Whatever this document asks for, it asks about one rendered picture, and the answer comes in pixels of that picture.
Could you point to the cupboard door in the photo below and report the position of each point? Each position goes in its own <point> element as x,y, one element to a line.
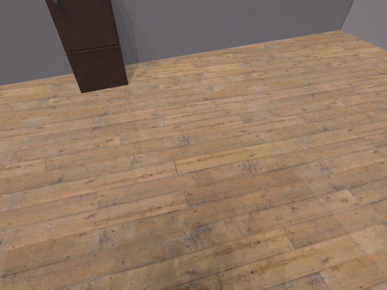
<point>84,23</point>

